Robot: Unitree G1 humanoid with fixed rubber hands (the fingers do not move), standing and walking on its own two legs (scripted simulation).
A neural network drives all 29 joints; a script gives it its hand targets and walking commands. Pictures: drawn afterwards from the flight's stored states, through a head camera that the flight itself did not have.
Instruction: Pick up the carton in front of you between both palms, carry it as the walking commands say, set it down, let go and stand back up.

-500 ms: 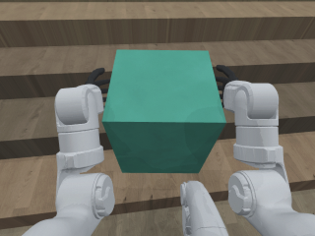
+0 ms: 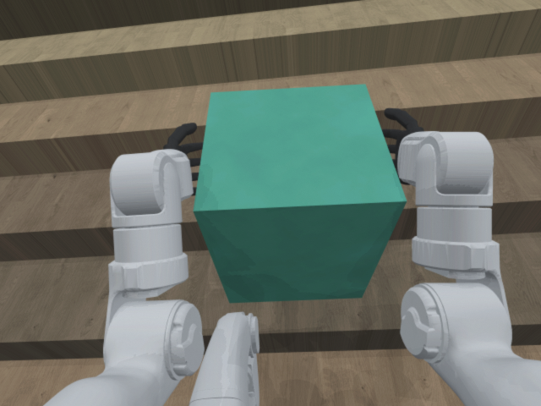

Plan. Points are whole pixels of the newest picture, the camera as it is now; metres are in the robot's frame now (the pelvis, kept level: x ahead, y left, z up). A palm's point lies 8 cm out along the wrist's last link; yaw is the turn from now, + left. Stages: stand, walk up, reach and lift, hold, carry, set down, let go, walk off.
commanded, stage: carry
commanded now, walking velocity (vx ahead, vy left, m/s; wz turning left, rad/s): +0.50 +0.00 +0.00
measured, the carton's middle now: (291, 202) +0.37 +0.00 +0.12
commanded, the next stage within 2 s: none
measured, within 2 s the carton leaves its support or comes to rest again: neither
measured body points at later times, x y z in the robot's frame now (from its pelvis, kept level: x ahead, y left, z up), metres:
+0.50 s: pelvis +0.26 +0.03 +0.15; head +0.28 +0.05 +0.60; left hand +0.66 +0.17 +0.32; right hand +0.64 -0.13 +0.34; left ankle +0.27 +0.12 -0.58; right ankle +0.30 -0.09 -0.32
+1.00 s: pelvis +0.53 -0.06 +0.30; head +0.57 -0.06 +0.74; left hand +0.91 +0.12 +0.45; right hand +0.94 -0.18 +0.45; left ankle +0.54 +0.05 -0.23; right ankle +0.57 -0.13 -0.42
